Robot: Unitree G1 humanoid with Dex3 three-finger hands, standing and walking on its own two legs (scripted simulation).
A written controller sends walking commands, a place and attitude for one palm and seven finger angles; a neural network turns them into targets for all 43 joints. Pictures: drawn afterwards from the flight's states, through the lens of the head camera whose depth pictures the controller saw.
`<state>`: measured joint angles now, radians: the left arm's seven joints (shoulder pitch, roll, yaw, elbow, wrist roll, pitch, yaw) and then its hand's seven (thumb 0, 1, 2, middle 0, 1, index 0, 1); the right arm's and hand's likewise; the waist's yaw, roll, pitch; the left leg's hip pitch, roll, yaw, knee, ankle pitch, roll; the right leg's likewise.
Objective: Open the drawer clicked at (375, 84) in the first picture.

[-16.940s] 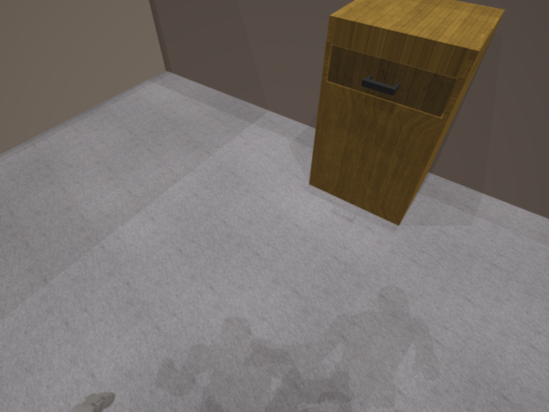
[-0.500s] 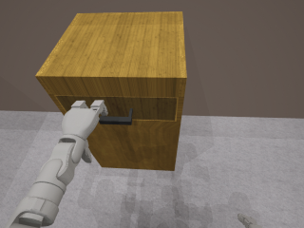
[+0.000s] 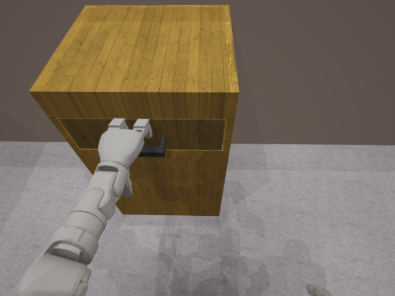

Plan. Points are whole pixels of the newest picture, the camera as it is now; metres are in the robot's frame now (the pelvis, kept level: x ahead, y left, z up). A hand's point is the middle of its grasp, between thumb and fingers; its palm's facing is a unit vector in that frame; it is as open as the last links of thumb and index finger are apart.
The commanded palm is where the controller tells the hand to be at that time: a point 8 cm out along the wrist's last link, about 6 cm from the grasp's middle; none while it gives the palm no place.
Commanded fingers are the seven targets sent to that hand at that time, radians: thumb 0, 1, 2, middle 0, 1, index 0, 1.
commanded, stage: move the hooked fingers above the handle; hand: left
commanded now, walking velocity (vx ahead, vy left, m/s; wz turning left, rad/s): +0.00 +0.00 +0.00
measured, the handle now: (144, 144) +0.51 +0.17 -0.08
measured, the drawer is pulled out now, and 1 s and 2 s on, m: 0.00 0.00 0.00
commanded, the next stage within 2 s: none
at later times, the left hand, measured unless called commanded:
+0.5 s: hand (145, 143) +0.47 +0.15 -0.02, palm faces +0.05 -0.03 -1.00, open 13.8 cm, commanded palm +0.44 +0.18 +0.03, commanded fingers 0.00 -0.50 0.30 -0.30 -1.20 -0.30 -1.20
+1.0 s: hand (144, 146) +0.47 +0.16 -0.03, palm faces +0.05 -0.06 -1.00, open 13.8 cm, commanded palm +0.45 +0.18 +0.03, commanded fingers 0.00 -0.50 0.30 -0.30 -1.20 -0.30 -1.20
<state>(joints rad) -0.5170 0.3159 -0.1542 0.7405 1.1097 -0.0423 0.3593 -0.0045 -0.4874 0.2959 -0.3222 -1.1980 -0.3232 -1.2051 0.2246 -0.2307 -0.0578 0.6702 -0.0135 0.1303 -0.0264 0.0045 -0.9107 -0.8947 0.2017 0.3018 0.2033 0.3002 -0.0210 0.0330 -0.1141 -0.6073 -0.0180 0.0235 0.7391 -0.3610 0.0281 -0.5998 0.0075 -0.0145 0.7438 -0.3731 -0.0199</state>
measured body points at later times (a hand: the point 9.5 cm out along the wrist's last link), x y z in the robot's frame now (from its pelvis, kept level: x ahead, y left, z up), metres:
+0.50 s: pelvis -0.01 +0.00 -0.03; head +0.09 -0.01 +0.41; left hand +0.46 +0.15 +0.03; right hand -0.01 -0.28 -0.16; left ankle -0.01 +0.10 -0.71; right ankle -0.01 -0.11 -0.71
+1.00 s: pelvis -0.01 +0.01 -0.03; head +0.10 +0.01 +0.40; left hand +0.46 +0.16 +0.02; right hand +0.02 -0.27 -0.16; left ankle -0.01 +0.10 -0.71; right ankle -0.01 -0.11 -0.71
